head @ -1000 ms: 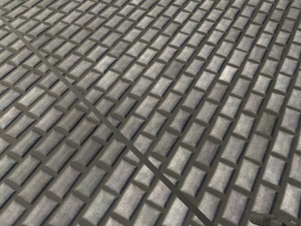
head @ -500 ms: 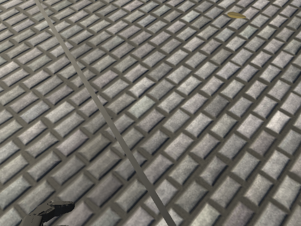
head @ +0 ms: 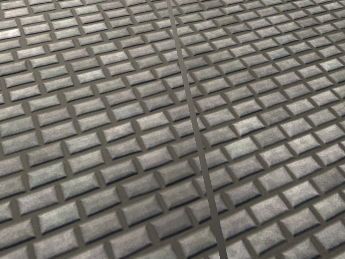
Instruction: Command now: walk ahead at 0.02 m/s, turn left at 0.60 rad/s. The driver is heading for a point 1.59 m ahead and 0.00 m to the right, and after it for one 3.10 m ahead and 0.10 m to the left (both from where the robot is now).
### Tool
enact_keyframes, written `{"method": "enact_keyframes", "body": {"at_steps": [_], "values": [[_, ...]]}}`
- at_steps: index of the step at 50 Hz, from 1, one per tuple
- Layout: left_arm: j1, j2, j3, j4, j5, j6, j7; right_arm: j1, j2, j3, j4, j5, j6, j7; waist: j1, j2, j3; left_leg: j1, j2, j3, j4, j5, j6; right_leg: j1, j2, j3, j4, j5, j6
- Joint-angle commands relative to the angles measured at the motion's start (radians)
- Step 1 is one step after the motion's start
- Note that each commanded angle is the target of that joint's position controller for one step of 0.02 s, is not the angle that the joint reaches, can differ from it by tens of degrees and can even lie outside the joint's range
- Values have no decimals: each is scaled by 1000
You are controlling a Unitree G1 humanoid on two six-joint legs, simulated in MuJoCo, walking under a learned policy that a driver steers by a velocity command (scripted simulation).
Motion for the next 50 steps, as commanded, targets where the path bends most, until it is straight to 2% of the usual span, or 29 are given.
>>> {"method": "enact_keyframes", "body": {"at_steps": [1, 3, 7, 12, 15, 17, 18, 19, 20, 21, 22, 23, 24, 25, 27, 30, 32, 34, 35, 36, 37, 38, 39, 40, 42, 45, 50], "values": [[-11, 101, 32, -65, 11, -9, 14, -68, -161, -40, -90, 15, -29, -14, 21, 174, -118, 150, 228, -289, -224, 357, 175, -130, 3, 77, 158, 76, 7], [3, 82, 28, -68, 3, -13, 8, -55, -150, -34, -94, 9, -24, -21, 24, 164, -145, 159, 203, -273, -212, 400, 180, -96, 24, 76, 149, 121, 18], [-51, 49, 11, -92, -3, -18, 1, -16, -171, -44, -91, 16, -14, -32, -9, 177, -136, 222, 189, -317, -187, 356, 182, -85, 41, 92, -75, 139, 37], [-54, 58, 10, -101, -14, -30, -17, -27, -191, -53, -107, 15, 0, -24, -22, 200, -135, 176, 185, -422, -166, 339, 197, 45, 72, 104, -247, 81, 29], [-33, 64, 14, -104, -18, -41, -28, -46, -190, -54, -113, 24, 6, -18, -16, 208, -145, 196, 170, -487, -139, 401, 188, 110, 84, 110, -359, 72, 13], [16, 66, 19, -93, -17, -48, -34, -80, -184, -53, -120, 38, 11, -20, 20, 201, -152, 182, 132, -493, -102, 391, 151, 217, 85, 95, -547, 185, -9], [57, 81, 24, -79, -10, -50, -35, -89, -168, -48, -124, 42, 13, -25, 36, 182, -164, 134, 101, -461, -69, 308, 109, 320, 43, 96, -643, 320, -29], [75, 135, 36, -84, 6, -47, -30, -46, -117, -34, -124, 28, 12, -27, 12, 53, -192, 18, 29, -373, 63, 75, 53, 448, -124, 228, -660, 425, -90], [43, 207, 47, -86, 27, -35, -28, -5, -101, -31, -137, 27, 3, -25, -44, -223, -130, -198, -148, -174, 228, -311, -12, 474, -300, 457, -682, 651, -252], [42, 151, 37, -103, 31, -41, -27, -11, -189, -57, -124, 6, -9, -26, -8, -196, -127, -232, -102, -158, 476, -412, -67, 419, -395, 542, -691, 679, -363], [4, 111, 23, -116, 20, -43, -20, -2, -219, -72, -100, 14, -9, -22, -20, -119, -111, -236, -83, -169, 586, -348, -84, 400, -345, 455, -676, 654, -344], [-34, 87, 16, -120, 8, -41, -17, 8, -198, -71, -74, 18, -1, -24, -35, -78, -89, -237, -78, -164, 622, -292, -101, 390, -270, 362, -659, 615, -290], [-41, 76, 11, -120, -6, -40, -15, 8, -172, -65, -65, 15, 7, -27, -29, -74, -77, -256, -79, -165, 640, -248, -114, 402, -236, 318, -650, 607, -264], [-32, 71, 5, -115, -10, -38, -13, 4, -137, -54, -62, 17, 11, -25, -23, -73, -74, -246, -80, -158, 638, -221, -125, 402, -216, 281, -646, 652, -262], [-7, 67, 1, -103, -4, -30, -11, -27, -91, -35, -70, 22, 10, -23, -8, -97, -85, -206, -66, -107, 522, -191, -136, 421, -178, 216, -647, 669, -260], [6, 84, 3, -93, -4, -17, -12, -74, -43, -8, -83, 14, 6, -17, 21, -154, -111, -66, -6, -25, 242, -198, -139, 426, -165, 181, -633, 664, -255], [42, 113, 9, -81, -11, -10, -16, -74, -63, -12, -77, 23, 3, -14, 40, -172, -111, 5, -9, 11, 103, -161, -133, 422, -180, 205, -624, 653, -264], [39, 106, 1, -74, -25, -9, -18, -15, -65, -16, -43, 22, 0, -11, 3, -145, -100, 130, -21, 35, -151, 36, -101, 385, -169, 201, -595, 616, -236], [77, 87, -7, -59, -29, -16, -20, -11, -78, -17, -40, 14, -1, -12, 3, -118, -97, 214, -8, 6, -249, 140, -73, 344, -154, 197, -592, 561, -191], [102, 63, -18, -56, -9, -31, -27, -3, -121, -21, -51, 5, -2, -19, 16, -42, -135, 334, 81, -95, -220, 311, -41, 272, -127, 172, -563, 451, -121], [137, 24, -31, -60, 20, -49, -38, -27, -185, -32, -55, -7, 2, -26, 73, 144, -147, 343, 178, -187, -143, 437, 25, 219, -32, 72, -520, 266, -52], [101, 13, -38, -57, 23, -52, -36, -56, -99, -12, -50, -12, -3, -15, 52, 187, -157, 215, 182, -183, -150, 292, 69, 316, -29, 48, -547, 194, -10], [58, 42, -34, -56, 21, -50, -35, -73, -58, -1, -55, -13, -10, -5, 31, 149, -117, 187, 131, -156, -158, 168, 51, 324, -19, 40, -541, 239, 8], [39, 49, -31, -51, 15, -46, -32, -63, -62, -2, -46, -17, -16, -2, 17, 134, -92, 172, 103, -138, -160, 127, 29, 312, -12, 32, -529, 263, 9], [55, 52, -30, -44, 10, -34, -25, -53, -74, -1, -37, -13, -29, -1, 20, 147, -48, 133, 98, -139, -165, 136, 18, 309, -18, 40, -530, 293, 5], [78, 43, -32, -21, 7, -31, -19, -40, -55, 8, -28, -9, -35, -3, 21, 127, -33, 119, 90, -133, -159, 137, 14, 318, -20, 40, -534, 299, 5], [94, 42, -30, 15, 5, -29, -11, -43, -48, 12, -17, -8, -39, -4, 21, 85, -31, 115, 79, -130, -157, 139, 17, 332, -24, 42, -542, 313, 17]]}}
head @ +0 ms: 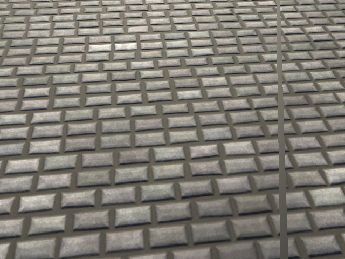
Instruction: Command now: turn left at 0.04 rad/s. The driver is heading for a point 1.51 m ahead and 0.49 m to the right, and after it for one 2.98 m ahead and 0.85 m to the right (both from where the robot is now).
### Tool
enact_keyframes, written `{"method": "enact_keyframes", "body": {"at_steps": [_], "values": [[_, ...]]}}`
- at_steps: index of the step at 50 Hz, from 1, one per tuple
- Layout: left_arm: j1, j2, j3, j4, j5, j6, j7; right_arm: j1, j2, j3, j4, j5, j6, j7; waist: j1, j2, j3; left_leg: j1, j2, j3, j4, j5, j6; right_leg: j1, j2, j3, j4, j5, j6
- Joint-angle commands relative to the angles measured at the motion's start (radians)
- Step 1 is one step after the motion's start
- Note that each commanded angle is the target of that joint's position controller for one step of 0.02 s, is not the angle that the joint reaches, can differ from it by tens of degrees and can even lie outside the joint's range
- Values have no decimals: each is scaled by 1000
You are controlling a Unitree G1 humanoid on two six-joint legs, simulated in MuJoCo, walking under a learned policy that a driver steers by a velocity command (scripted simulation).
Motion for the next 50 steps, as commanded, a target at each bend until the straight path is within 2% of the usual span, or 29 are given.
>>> {"method": "enact_keyframes", "body": {"at_steps": [1, 16, 40, 41, 42, 43, 44, 45, 46, 47, 48, 49, 50], "values": [[-5, 98, 23, -37, -2, -11, 9, -12, -129, -36, -57, 1, -16, -4, -8, 52, -17, -14, 97, -110, -131, 199, 40, 1, -9, 1, -41, 137, -3], [32, 102, 26, 63, -9, -3, 31, 24, -113, -37, 49, 9, -22, -6, -8, 27, -21, -3, 63, -66, -120, 254, 31, 27, -11, 0, -45, 171, -2], [84, 57, 19, 208, -12, 6, 45, 72, -102, -28, 260, 20, -18, -23, -13, 15, 21, -7, 39, -25, -135, 216, 12, 21, 10, -15, -70, 150, -16], [104, 44, 16, 221, -13, 7, 46, 89, -99, -27, 276, 20, -16, -24, -14, 24, 0, 2, 32, -21, -147, 103, 17, 26, 26, -35, -62, 60, -19], [106, 41, 16, 226, -20, 8, 47, 95, -114, -33, 282, 27, -11, -27, -21, 40, 14, -11, 27, -29, -159, -103, 34, -1, 55, -66, -23, -79, -29], [95, 39, 17, 219, -24, 6, 48, 101, -138, -40, 284, 33, -9, -28, -30, 70, 47, -45, 49, -70, -190, -315, 62, -53, 76, -89, 29, -202, -41], [72, 33, 15, 204, -25, -1, 47, 117, -157, -45, 284, 37, -12, -28, -44, 109, 91, -71, 102, -150, -244, -468, 97, -123, 84, -99, 91, -262, -51], [48, 10, 9, 186, -25, -16, 42, 152, -184, -54, 292, 40, -21, -24, -61, 168, 117, -76, 182, -273, -305, -565, 145, -175, 85, -105, 178, -242, -59], [45, 1, 7, 175, -32, -33, 32, 157, -206, -61, 293, 44, -31, -23, -61, 217, 137, -81, 262, -386, -362, -596, 193, -221, 63, -80, 271, -206, -78], [36, 6, 8, 166, -38, -50, 22, 147, -206, -63, 291, 46, -43, -22, -58, 220, 164, -104, 307, -455, -388, -567, 224, -245, 34, -40, 322, -209, -101], [41, 9, 9, 161, -46, -65, 12, 117, -194, -59, 282, 46, -53, -19, -40, 211, 174, -93, 321, -458, -383, -503, 227, -261, 12, -20, 312, -242, -125], [65, 7, 9, 164, -49, -79, 3, 77, -184, -57, 270, 52, -57, -17, -14, 190, 168, -94, 304, -405, -358, -428, 205, -218, 1, -21, 221, -245, -147], [139, 4, 12, 193, -48, -89, -3, 15, -178, -54, 255, 62, -55, -15, 36, 166, 142, -154, 250, -303, -313, -348, 163, -55, 16, -50, 54, -158, -163]]}}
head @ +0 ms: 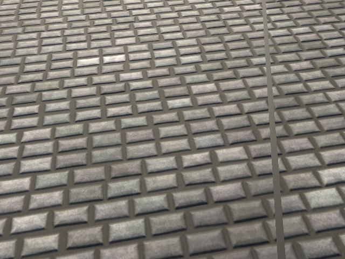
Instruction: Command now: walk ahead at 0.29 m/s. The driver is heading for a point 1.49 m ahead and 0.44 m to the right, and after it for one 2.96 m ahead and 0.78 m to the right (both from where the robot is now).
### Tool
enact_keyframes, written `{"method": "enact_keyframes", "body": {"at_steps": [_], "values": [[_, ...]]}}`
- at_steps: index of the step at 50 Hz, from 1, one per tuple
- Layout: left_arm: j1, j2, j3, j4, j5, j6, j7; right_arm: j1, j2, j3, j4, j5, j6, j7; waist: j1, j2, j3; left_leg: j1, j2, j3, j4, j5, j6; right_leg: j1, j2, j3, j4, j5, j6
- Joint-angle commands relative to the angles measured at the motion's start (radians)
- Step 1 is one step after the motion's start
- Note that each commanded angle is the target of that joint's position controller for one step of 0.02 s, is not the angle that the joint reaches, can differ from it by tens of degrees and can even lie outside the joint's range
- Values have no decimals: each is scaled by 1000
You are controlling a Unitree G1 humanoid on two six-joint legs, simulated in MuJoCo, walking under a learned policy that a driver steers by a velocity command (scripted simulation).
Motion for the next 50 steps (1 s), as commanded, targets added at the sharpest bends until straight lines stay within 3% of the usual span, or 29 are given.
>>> {"method": "enact_keyframes", "body": {"at_steps": [1, 2, 3, 4, 5, 6, 7, 8, 9, 11, 15, 18, 21, 23, 24, 25, 26, 27, 28, 29, 30, 31, 32, 33, 37, 40, 43, 47, 50], "values": [[127, 62, 21, 11, 2, -47, -19, -156, -149, -26, -84, 14, -18, 3, 104, 89, 138, -270, 148, -198, -212, -202, 126, 190, 24, -32, -238, 172, -32], [237, 95, 35, 48, 15, -46, -21, -169, -101, -13, -93, 3, -22, 5, 131, -32, 82, -350, 65, -76, 8, -81, 77, 335, -50, 102, -290, 163, -32], [345, 205, 59, 50, 12, -48, -22, -177, -48, 1, -122, -8, -36, 4, 149, -292, 34, -507, -46, 67, 340, -88, 8, 442, -278, 498, -477, 13, -128], [333, 222, 51, 46, 30, -61, -33, -177, -71, -8, -138, 12, -51, 2, 120, -310, 62, -607, -45, -13, 541, -209, 17, 384, -396, 768, -565, -113, -228], [233, 158, 32, 15, 25, -71, -32, -162, -93, -11, -130, 26, -62, 9, 71, -186, 149, -678, 26, -53, 642, -131, 39, 345, -388, 697, -561, -137, -222], [180, 121, 22, -6, 20, -75, -34, -146, -97, -12, -112, 24, -72, 17, 53, -135, 164, -694, 63, -44, 650, -22, 57, 337, -330, 565, -558, -91, -179], [147, 119, 19, -21, 20, -74, -39, -152, -104, -18, -103, 12, -79, 20, 42, -103, 154, -688, 87, -27, 612, 62, 65, 342, -287, 465, -563, 20, -141], [145, 100, 11, -25, 21, -70, -40, -177, -119, -27, -106, 2, -82, 24, 44, -102, 148, -676, 107, -13, 565, 120, 63, 350, -259, 378, -565, 167, -115], [174, 74, 3, -19, 27, -62, -38, -188, -109, -28, -105, -5, -81, 32, 50, -106, 124, -644, 113, 6, 535, 160, 56, 354, -229, 306, -562, 287, -102], [223, 80, 0, -11, 30, -50, -28, -222, -68, -20, -113, -8, -74, 44, 58, -116, 105, -631, 103, 48, 465, 204, 29, 363, -201, 214, -552, 491, -109], [228, 124, 4, -29, 34, -37, -7, -404, -27, 3, -181, -4, -69, 51, 85, -102, 138, -542, 65, 94, 191, 339, -6, 256, -171, 128, -597, 520, -108], [258, 140, 11, -20, 22, -39, -2, -479, -43, 8, -210, 3, -69, 62, 91, -116, 169, -475, 46, 104, 77, 399, 3, 241, -192, 108, -622, 503, -118], [250, 148, 22, -15, 12, -34, -1, -510, -72, 5, -236, 4, -76, 75, 61, -114, 169, -454, 42, 84, 7, 377, 42, 333, -234, 92, -578, 615, -104], [221, 173, 34, -25, 17, -25, -1, -436, -116, -15, -225, 1, -81, 76, 1, -141, 89, -323, 0, 106, 2, 323, 76, 390, -246, 74, -455, 937, -83], [204, 181, 37, -31, 23, -16, -2, -318, -150, -34, -193, 3, -80, 71, -63, -157, 6, -173, -33, 127, 9, 302, 100, 389, -231, 54, -314, 1115, -68], [186, 175, 34, -44, 29, -8, -3, -141, -191, -58, -138, 6, -74, 62, -146, -150, -99, 64, -34, 121, 3, 315, 131, 303, -190, 29, -107, 1145, -39], [192, 137, 18, -73, 46, -9, -5, 47, -262, -76, -99, -9, -67, 49, -193, -27, -243, 393, 173, -132, 27, 245, 197, 43, -127, 9, 220, 791, -14], [332, -30, -24, -69, 30, -31, -21, 100, -289, -76, -72, -19, -66, 60, -97, 261, -411, 651, 405, -655, -144, -49, 363, -292, 76, 77, 560, -59, 38], [232, 76, 0, -72, -6, -59, -23, 41, -187, -49, -75, -13, -71, 62, -130, 165, -301, 551, 370, -692, -249, -118, 307, -397, 38, 194, 681, -92, 8], [125, 132, 19, -113, -35, -73, -21, -59, -147, -37, -89, -12, -78, 58, -102, 122, -134, 386, 351, -516, -270, -29, 258, -451, -9, 166, 691, -5, -10], [77, 137, 22, -122, -33, -76, -11, -145, -126, -29, -103, -17, -87, 59, -62, 14, -67, 221, 324, -381, -296, 125, 232, -394, -65, 149, 646, 93, -13], [64, 128, 33, -122, -17, -68, -3, -183, -98, -22, -102, -28, -96, 63, -29, -10, -23, 103, 290, -276, -327, 213, 212, -344, -96, 143, 596, 148, -11], [99, 102, 34, -117, -12, -51, -2, -195, -86, -18, -89, -41, -103, 65, 7, 31, -24, 30, 266, -203, -353, 245, 202, -271, -124, 155, 564, 177, -10], [119, 79, 35, -112, -13, -35, -2, -195, -72, -16, -78, -41, -105, 66, 22, 47, -11, -9, 247, -152, -378, 252, 198, -245, -132, 155, 536, 179, -9], [17, 82, 45, -168, -3, -3, 0, -154, -117, -24, -40, -42, -113, 45, 27, 37, 68, -58, 242, -17, -443, 310, 200, -363, -146, 161, 422, 287, 11], [-71, 83, 45, -206, 3, -14, -14, -126, -140, -26, -35, -46, -107, 26, 7, 17, 77, -6, 224, 68, -445, 377, 180, -423, -128, 154, 247, 456, 22], [-194, 63, 31, -253, 9, -22, -37, -87, -163, -25, -33, -38, -99, 13, -36, 4, 91, 36, 215, 148, -446, 417, 156, -401, -111, 70, 72, 566, 21], [-318, 55, 18, -331, 7, -21, -67, 9, -186, -31, -8, -23, -68, 8, -82, -9, 117, 226, 267, 187, -373, 500, 146, -480, -93, 15, -38, 500, 0], [-311, 88, 31, -376, 2, -17, -89, -11, -218, -41, -24, -19, -41, 4, -41, 36, 76, 302, 291, 229, -234, 840, 116, -396, -34, -54, -68, 353, -44]]}}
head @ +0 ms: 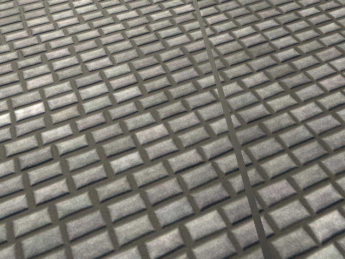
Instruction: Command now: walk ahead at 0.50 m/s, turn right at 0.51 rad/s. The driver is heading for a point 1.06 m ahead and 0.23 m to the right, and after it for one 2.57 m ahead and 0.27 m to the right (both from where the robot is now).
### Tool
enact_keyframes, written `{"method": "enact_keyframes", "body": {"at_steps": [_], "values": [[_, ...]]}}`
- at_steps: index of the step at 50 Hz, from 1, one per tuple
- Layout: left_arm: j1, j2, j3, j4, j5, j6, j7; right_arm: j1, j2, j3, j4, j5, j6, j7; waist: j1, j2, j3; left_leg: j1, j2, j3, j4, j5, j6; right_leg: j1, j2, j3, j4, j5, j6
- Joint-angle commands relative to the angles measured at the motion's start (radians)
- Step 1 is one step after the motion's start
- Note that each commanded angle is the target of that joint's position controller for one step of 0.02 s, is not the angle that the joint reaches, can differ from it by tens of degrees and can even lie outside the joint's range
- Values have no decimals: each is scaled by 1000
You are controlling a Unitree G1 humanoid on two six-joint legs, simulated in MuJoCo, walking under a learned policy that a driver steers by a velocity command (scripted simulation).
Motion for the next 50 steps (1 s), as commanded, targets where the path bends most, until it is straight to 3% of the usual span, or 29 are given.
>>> {"method": "enact_keyframes", "body": {"at_steps": [1, 2, 3, 4, 5, 6, 7, 8, 9, 10, 13, 16, 19, 22, 24, 26, 27, 28, 29, 30, 31, 32, 33, 34, 37, 40, 44, 47, 50], "values": [[-34, 102, 30, -111, -4, -9, -20, -5, -204, -44, -52, 5, 21, -13, 61, 104, -3, 31, 320, -39, 168, 1016, 121, 63, 78, -86, -10, -139, -50], [81, 141, 52, -91, -6, -6, -21, -22, -212, -46, -63, 3, 31, -17, 127, 117, -68, 4, 307, -24, 332, 1125, 106, 212, 122, -105, -23, -158, -78], [252, 205, 87, -51, -9, -3, -8, -36, -204, -42, -78, 5, 34, -21, 215, 91, -154, -121, 265, -6, 567, 1042, 69, 473, 148, -73, -94, -100, -121], [369, 312, 121, -30, -5, 9, 18, 1, -140, -21, -115, -15, 19, -17, 218, -87, -260, -453, 179, 3, 923, 566, 19, 806, -64, 281, -117, -140, -216], [326, 344, 115, -61, 2, -3, 15, 44, -45, 13, -155, -13, -26, 5, 133, -224, -390, -784, -34, -203, 1205, -214, -13, 1039, -271, 866, -300, -243, -399], [335, 250, 88, -63, 13, -10, 13, -79, -147, -13, -180, 22, -65, 23, 192, -113, -359, -899, 30, -351, 1239, -173, 18, 1036, -244, 805, -352, -253, -339], [287, 203, 75, -67, 13, -18, 16, -134, -156, -14, -202, 43, -82, 28, 172, -73, -228, -929, 75, -336, 1178, -85, 44, 907, -206, 631, -349, -183, -291], [213, 180, 68, -82, 10, -23, 14, -137, -140, -13, -195, 28, -86, 21, 118, 38, -146, -876, 120, -329, 1074, -18, 44, 744, -156, 509, -359, -78, -254], [157, 143, 55, -99, 13, -25, 15, -129, -149, -25, -183, 10, -73, 13, 84, 59, -99, -809, 151, -322, 990, 26, 39, 632, -116, 420, -379, 13, -221], [136, 149, 53, -113, 24, -26, 18, -106, -149, -28, -189, 4, -57, 15, 54, 12, -92, -745, 161, -330, 962, 42, 24, 548, -109, 407, -400, 76, -235], [158, 179, 61, -112, 11, -32, 34, -125, -118, -27, -211, -18, -27, 10, 40, 18, -64, -717, 152, -301, 818, 110, -34, 444, -66, 321, -429, 166, -236], [212, 205, 68, -105, 5, -24, 54, -256, -95, -19, -258, -22, -25, 7, 81, -7, -34, -731, 115, -289, 579, 296, -63, 416, -20, 272, -426, 132, -200], [249, 209, 70, -97, 2, -17, 59, -350, -79, -10, -292, -9, -32, 15, 121, -52, -26, -656, 66, -279, 377, 450, -56, 394, 6, 269, -412, 10, -151], [287, 204, 70, -79, -3, -11, 60, -398, -107, -15, -324, 2, -42, 25, 136, -71, -21, -633, 48, -305, 297, 453, -41, 450, -25, 339, -363, -42, -137], [290, 199, 70, -79, -3, -4, 67, -392, -134, -24, -330, 3, -53, 34, 124, -82, -24, -616, 45, -323, 256, 391, -23, 512, -51, 401, -305, -54, -129], [270, 199, 71, -87, 1, 5, 72, -329, -157, -36, -319, 5, -65, 36, 86, -113, -38, -536, 38, -311, 234, 304, 6, 537, -58, 443, -240, -6, -115], [254, 178, 63, -97, 3, 8, 72, -238, -177, -49, -295, -1, -70, 31, 38, -112, -83, -404, 38, -295, 195, 310, 32, 521, -17, 428, -157, 50, -91], [239, 129, 43, -117, 12, 6, 66, -101, -219, -64, -279, -18, -75, 24, -27, -62, -205, -162, 151, -386, 227, 293, 89, 428, 39, 370, 60, 11, -57], [352, 73, 26, -135, -6, -2, 67, 41, -298, -87, -260, -31, -62, 17, -14, 178, -359, 228, 377, -755, 208, 138, 234, 85, 182, 228, 406, -270, 27], [399, 114, 22, -145, -16, -7, 68, 58, -258, -79, -244, -5, -52, 26, 2, 343, -376, 282, 471, -1038, 107, -74, 274, -111, 156, 212, 589, -591, 39], [334, 199, 43, -134, -21, -2, 67, 6, -173, -56, -265, 5, -45, 24, -13, 212, -236, 161, 439, -930, 81, -184, 233, -174, 95, 226, 672, -512, 44], [254, 214, 48, -149, -11, 5, 67, -49, -143, -46, -276, 0, -35, 20, -11, 127, -133, 18, 400, -776, 67, -104, 196, -161, 57, 180, 674, -434, 48], [211, 202, 49, -163, 2, 7, 65, -92, -126, -39, -273, -8, -29, 21, 10, 93, -60, -111, 359, -672, 36, 3, 186, -131, 26, 168, 627, -374, 47], [207, 183, 52, -168, 4, 12, 60, -114, -109, -31, -269, -16, -30, 19, 36, 107, -31, -190, 327, -592, 7, 75, 178, -90, -4, 168, 590, -337, 43], [215, 117, 36, -176, -4, 21, 54, -100, -117, -35, -236, -12, -44, 26, 56, 127, -14, -274, 282, -448, -55, 219, 201, -37, -20, 144, 505, -288, 47], [160, 100, 26, -197, 7, 15, 53, -76, -152, -45, -211, -5, -49, 29, 53, 89, -14, -239, 287, -368, -77, 362, 225, -71, -19, 142, 354, -181, 58], [31, 75, 8, -226, 10, -8, 30, -46, -177, -44, -188, 12, -32, 26, 13, 84, 7, -223, 245, -256, -76, 420, 191, -7, -9, 59, 91, 5, 55], [-64, 76, 4, -258, 1, -16, 15, 27, -201, -46, -156, 22, -15, 27, -23, 93, 29, -163, 272, -256, -60, 412, 183, 15, 11, 24, -14, 2, 47], [-86, 105, 13, -280, 0, -19, 6, 50, -222, -49, -132, 31, 6, 25, -1, 120, 32, -75, 314, -263, -1, 522, 163, 49, 38, 9, -86, -99, 9]]}}
Keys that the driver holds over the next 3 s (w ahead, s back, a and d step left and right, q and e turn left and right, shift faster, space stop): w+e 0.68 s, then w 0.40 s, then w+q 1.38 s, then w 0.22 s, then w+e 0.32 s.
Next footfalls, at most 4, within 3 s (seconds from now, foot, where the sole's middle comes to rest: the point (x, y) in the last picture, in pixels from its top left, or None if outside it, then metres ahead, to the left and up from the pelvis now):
0.06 right None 0.22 -0.11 -0.77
0.56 left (166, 241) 0.54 0.03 -0.77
1.06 right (253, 205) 0.66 -0.33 -0.77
1.60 left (215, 135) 1.03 -0.23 -0.77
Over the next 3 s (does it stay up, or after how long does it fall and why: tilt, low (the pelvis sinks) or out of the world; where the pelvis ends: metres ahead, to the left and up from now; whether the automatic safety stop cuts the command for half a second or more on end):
stays up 1.57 -0.22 0.01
